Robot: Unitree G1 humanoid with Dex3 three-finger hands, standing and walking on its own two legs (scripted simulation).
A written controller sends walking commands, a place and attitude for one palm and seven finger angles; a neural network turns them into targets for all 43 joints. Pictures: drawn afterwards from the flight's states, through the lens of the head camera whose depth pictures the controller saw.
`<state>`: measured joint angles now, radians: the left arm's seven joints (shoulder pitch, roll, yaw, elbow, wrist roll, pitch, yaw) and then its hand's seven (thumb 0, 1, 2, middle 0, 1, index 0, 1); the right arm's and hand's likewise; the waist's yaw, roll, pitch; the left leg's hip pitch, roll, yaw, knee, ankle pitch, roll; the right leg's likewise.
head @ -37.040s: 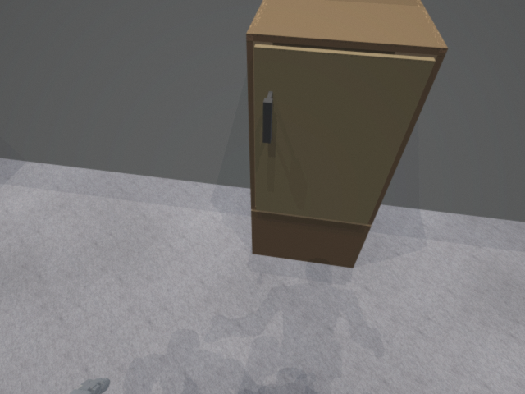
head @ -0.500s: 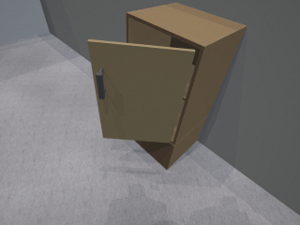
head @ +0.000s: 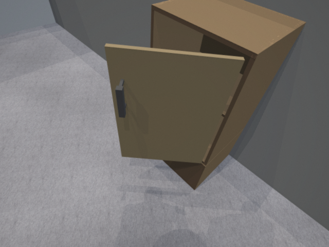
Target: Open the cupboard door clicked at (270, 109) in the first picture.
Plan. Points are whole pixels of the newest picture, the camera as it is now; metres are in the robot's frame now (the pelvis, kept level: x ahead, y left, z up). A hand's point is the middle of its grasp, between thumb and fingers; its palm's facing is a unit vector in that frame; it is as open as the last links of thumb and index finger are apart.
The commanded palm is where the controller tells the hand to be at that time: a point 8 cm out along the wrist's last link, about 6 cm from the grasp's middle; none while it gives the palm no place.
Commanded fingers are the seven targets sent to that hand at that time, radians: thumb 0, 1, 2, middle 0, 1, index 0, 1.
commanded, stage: come to a stop and stand still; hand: left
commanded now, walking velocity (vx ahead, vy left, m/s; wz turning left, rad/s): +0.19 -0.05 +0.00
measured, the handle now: (122, 98) +0.56 +0.19 +0.01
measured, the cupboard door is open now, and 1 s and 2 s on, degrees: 43 43 43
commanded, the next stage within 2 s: look again from close up in 0.96 s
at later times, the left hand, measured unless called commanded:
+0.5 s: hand out of the picture +0.12 +0.17 -0.16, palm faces +0.03 -0.98 -0.20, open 7.3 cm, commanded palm none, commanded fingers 0.00 0.90 0.90 -0.20 -0.30 -0.20 -0.30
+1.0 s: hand out of the picture +0.02 +0.23 -0.15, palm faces +0.03 -0.95 -0.30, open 7.4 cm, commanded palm none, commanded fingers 0.00 0.90 0.90 -0.20 -0.30 -0.20 -0.30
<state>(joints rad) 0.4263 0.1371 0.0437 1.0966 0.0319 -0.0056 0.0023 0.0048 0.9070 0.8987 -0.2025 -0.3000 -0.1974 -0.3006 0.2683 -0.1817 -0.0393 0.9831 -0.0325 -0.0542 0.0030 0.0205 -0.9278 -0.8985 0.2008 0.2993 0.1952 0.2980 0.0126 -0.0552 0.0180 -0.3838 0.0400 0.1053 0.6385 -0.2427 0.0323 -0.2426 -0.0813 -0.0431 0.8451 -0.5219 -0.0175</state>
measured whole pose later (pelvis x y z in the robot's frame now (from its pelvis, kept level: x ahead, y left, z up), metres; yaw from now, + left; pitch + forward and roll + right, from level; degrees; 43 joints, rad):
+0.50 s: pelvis +0.04 -0.01 +0.01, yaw +0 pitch +0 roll +1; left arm 0.16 0.16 0.04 0.97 0.03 0.01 0.03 0.00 0.93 0.90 -0.20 -0.30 -0.20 -0.30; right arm 0.27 -0.12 -0.04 1.06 -0.01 0.04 -0.02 0.01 -0.92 -0.90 0.20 0.30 0.20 0.30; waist -0.01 -0.02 0.05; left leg -0.32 0.00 0.05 0.78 -0.48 -0.02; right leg -0.35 -0.03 -0.08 0.56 -0.21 -0.04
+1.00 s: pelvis +0.02 +0.02 +0.01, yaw -1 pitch -2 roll +1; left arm 0.37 0.22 0.02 0.97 0.03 0.01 0.01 0.01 0.91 0.90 -0.20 -0.30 -0.20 -0.30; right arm 0.21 -0.22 -0.02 0.92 -0.03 0.01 0.00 0.01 -0.90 -0.90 0.21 0.30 0.20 0.30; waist 0.02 0.04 0.02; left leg -0.23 -0.03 0.09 0.57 -0.32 0.05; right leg -0.35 -0.05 -0.04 0.57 -0.19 0.01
